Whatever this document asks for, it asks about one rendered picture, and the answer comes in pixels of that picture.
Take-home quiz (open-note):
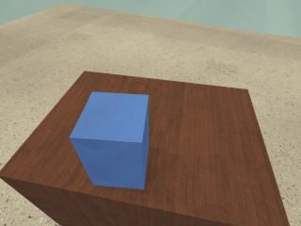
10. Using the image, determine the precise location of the carton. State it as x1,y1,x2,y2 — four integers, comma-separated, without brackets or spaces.
70,91,149,189

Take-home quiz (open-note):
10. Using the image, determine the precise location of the pedestal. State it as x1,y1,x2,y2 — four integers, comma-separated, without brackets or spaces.
0,71,290,226

